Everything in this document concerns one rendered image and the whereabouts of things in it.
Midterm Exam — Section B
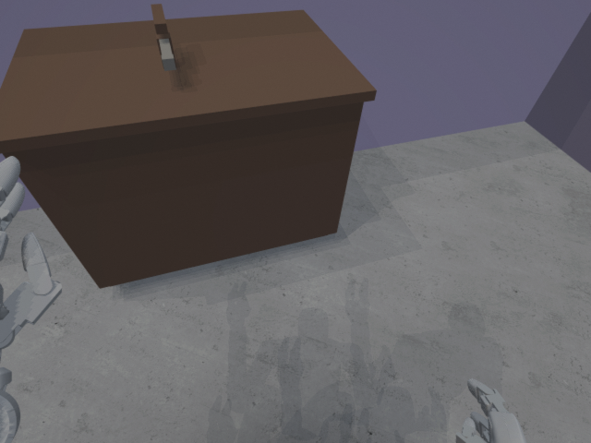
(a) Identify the robot right hand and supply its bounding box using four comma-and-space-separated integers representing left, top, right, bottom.
456, 378, 526, 443

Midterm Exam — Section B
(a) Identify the counter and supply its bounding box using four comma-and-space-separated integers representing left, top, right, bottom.
0, 4, 377, 289

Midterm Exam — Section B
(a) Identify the tap lever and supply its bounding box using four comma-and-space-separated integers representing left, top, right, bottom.
159, 39, 176, 71

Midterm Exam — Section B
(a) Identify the robot left forearm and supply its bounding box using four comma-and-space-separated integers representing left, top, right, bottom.
0, 367, 20, 443

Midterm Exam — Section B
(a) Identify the robot left hand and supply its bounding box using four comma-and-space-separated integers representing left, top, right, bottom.
0, 156, 62, 361

